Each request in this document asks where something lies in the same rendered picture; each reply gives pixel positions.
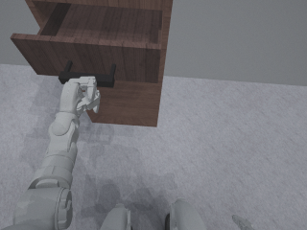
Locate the right robot hand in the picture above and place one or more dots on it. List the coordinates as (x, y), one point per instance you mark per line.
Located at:
(243, 223)

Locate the right robot shin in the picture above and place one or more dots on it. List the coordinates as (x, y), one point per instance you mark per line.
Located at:
(178, 199)

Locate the left robot forearm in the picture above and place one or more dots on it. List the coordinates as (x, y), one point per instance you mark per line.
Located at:
(60, 157)

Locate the left robot shin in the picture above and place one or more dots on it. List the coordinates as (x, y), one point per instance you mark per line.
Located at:
(119, 206)

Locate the drawer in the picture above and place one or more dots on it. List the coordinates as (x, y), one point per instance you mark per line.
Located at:
(95, 37)

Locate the robot shin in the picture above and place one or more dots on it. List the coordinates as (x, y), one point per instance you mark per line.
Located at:
(178, 199)
(119, 206)

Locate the handle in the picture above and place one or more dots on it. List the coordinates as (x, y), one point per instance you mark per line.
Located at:
(103, 80)

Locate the cabinet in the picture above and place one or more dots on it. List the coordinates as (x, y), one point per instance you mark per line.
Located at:
(129, 103)

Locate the left robot upper arm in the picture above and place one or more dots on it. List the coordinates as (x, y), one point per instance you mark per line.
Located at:
(44, 209)

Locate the left robot hand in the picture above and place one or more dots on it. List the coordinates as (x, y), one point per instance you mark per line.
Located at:
(74, 100)

